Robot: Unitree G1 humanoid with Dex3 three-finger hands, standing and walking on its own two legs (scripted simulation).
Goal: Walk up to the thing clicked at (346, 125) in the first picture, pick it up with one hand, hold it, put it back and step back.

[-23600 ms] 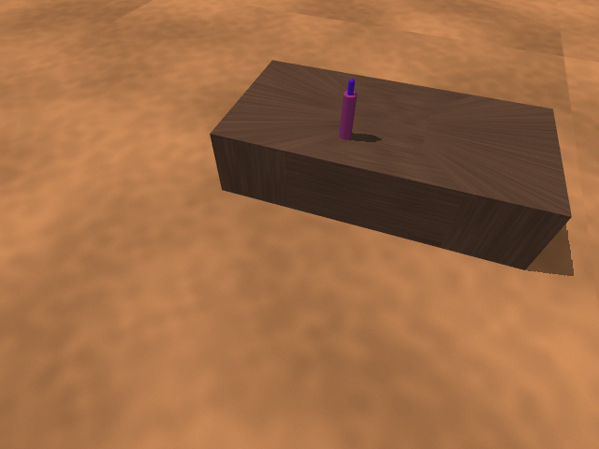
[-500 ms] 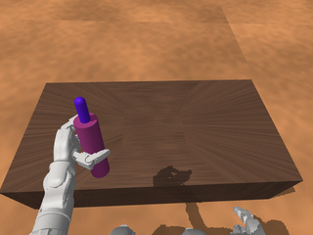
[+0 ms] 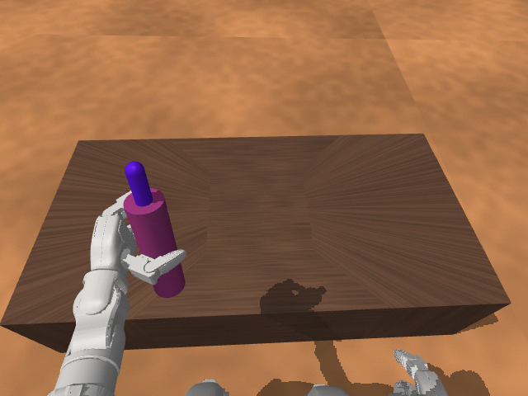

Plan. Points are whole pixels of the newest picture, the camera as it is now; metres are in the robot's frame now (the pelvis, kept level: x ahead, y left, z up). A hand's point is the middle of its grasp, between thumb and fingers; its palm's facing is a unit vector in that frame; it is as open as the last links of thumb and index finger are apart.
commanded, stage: hold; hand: left
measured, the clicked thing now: (154, 234) +0.32 +0.16 +0.07
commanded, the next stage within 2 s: crouch in 1.38 s
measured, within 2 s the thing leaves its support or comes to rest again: neither
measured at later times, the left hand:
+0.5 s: hand (158, 232) +0.34 +0.16 +0.05, palm faces +0.04 -1.00 -0.01, open 9.3 cm
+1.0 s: hand (160, 231) +0.34 +0.16 +0.05, palm faces +0.04 -1.00 -0.01, open 9.3 cm
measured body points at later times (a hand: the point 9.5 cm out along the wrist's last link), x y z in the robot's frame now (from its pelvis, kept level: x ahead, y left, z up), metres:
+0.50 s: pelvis +0.00 +0.00 +0.00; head +0.03 +0.00 +0.45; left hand +0.33 +0.22 +0.05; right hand +0.12 -0.25 -0.11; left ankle +0.03 +0.14 -0.70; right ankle +0.01 -0.14 -0.70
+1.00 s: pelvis +0.00 +0.00 +0.00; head +0.04 +0.00 +0.45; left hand +0.33 +0.21 +0.05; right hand +0.12 -0.25 -0.11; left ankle +0.03 +0.14 -0.70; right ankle +0.01 -0.14 -0.70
